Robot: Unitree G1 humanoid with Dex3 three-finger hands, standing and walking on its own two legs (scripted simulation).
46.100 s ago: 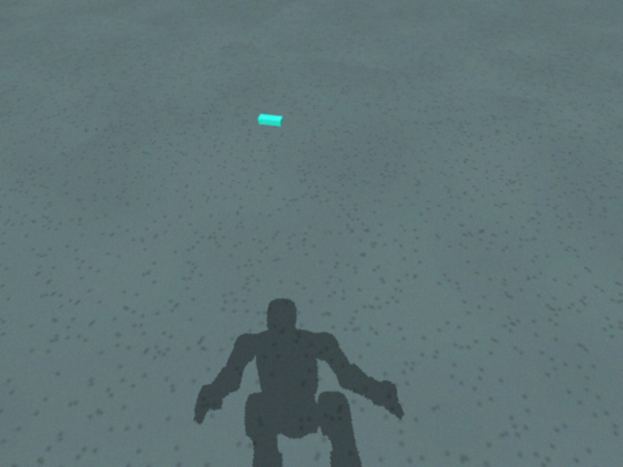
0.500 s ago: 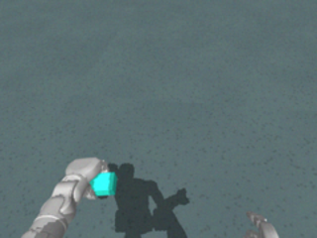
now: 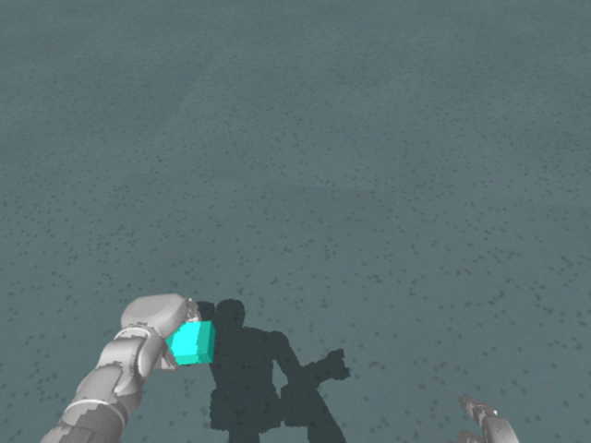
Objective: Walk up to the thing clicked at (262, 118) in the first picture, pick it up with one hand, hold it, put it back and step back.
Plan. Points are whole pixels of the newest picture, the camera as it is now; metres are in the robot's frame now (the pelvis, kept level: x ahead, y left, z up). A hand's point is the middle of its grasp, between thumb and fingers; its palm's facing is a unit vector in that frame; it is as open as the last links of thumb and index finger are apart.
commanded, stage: crouch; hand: left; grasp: from above
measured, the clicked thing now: (168, 344) +0.30 +0.23 -0.08
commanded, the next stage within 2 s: none
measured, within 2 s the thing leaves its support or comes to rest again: neither
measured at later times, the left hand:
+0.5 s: hand (194, 356) +0.34 +0.23 -0.23, palm faces -0.44 +0.03 -0.90, open 8.4 cm
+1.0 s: hand (218, 367) +0.40 +0.24 -0.46, palm faces -0.46 -0.01 -0.89, open 8.3 cm
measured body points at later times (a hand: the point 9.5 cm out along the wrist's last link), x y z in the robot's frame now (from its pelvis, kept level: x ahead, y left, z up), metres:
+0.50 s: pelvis -0.03 +0.01 -0.11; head +0.10 +0.03 +0.32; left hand +0.36 +0.23 -0.18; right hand +0.02 -0.29 -0.23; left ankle +0.01 +0.13 -0.73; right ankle +0.03 -0.14 -0.73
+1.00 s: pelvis -0.06 +0.01 -0.31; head +0.17 +0.05 +0.08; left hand +0.42 +0.24 -0.41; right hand -0.01 -0.26 -0.43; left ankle +0.01 +0.13 -0.73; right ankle +0.03 -0.14 -0.73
